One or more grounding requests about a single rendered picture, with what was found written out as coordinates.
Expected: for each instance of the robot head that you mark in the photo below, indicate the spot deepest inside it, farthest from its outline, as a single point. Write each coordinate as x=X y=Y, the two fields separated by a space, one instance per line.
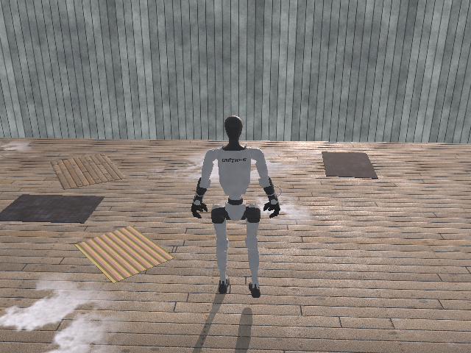
x=233 y=126

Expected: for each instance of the left robot forearm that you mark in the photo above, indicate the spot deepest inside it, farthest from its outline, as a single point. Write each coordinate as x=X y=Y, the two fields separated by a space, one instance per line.
x=199 y=195

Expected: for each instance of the robot right upper arm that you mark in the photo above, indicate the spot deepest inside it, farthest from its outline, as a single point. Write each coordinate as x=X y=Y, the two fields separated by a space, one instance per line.
x=257 y=155

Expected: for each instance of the right robot hand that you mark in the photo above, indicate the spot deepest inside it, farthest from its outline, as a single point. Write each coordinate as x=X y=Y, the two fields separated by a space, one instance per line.
x=275 y=207

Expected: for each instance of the left robot hand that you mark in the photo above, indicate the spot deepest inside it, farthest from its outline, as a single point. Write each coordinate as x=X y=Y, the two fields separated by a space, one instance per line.
x=200 y=208

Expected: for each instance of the right robot forearm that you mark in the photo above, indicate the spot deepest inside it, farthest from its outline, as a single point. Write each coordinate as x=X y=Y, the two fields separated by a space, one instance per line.
x=270 y=192

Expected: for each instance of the robot left upper arm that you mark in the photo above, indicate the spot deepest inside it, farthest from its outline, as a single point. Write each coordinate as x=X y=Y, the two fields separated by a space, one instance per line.
x=207 y=167

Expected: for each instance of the robot right shin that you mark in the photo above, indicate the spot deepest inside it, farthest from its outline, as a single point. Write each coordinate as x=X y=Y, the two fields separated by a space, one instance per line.
x=253 y=258

